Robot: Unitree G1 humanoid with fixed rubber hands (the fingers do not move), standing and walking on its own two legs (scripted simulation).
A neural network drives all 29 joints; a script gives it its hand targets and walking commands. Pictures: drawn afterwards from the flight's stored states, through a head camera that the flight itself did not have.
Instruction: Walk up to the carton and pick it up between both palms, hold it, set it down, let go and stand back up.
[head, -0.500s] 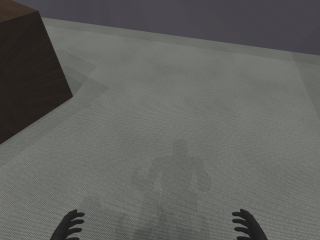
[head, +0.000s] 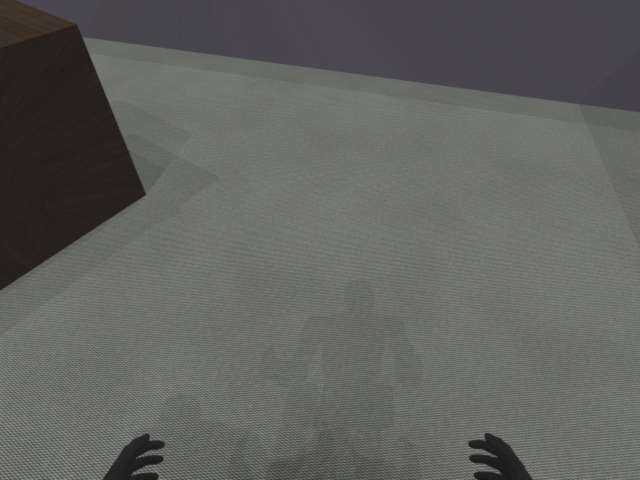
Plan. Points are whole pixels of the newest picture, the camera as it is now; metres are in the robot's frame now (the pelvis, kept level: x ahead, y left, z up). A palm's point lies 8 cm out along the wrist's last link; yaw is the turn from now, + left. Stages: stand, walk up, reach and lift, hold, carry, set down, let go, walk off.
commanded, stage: stand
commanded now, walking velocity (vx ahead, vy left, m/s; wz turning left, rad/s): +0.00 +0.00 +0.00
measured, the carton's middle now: out of the picture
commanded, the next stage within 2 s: walk up in 0.10 s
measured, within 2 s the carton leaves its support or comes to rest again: neither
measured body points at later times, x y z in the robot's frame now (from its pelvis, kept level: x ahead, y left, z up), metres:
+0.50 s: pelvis +0.02 +0.02 +0.01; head +0.02 +0.02 +0.46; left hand +0.08 +0.32 -0.09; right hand +0.17 -0.24 -0.09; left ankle +0.06 +0.18 -0.66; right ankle +0.02 -0.12 -0.73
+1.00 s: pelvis +0.18 +0.18 +0.01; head +0.18 +0.20 +0.46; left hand +0.24 +0.47 -0.08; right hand +0.29 -0.09 -0.09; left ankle +0.13 +0.27 -0.73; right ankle +0.36 +0.10 -0.66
